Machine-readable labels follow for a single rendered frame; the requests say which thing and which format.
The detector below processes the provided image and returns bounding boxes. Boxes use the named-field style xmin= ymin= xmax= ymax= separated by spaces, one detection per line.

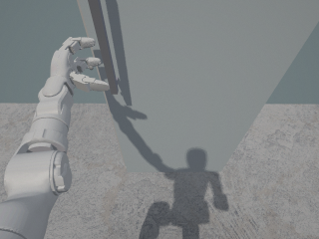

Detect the robot left forearm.
xmin=4 ymin=76 xmax=75 ymax=195

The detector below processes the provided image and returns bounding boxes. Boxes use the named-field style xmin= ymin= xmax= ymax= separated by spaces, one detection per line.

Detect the robot left upper arm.
xmin=0 ymin=149 xmax=73 ymax=239

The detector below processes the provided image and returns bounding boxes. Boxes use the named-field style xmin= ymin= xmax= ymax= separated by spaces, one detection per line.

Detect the fridge door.
xmin=79 ymin=0 xmax=319 ymax=172

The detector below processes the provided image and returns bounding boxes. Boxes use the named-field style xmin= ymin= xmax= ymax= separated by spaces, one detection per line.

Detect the handle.
xmin=88 ymin=0 xmax=119 ymax=95

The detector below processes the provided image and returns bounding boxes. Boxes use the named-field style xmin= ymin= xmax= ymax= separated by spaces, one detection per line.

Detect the robot left hand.
xmin=50 ymin=37 xmax=110 ymax=93

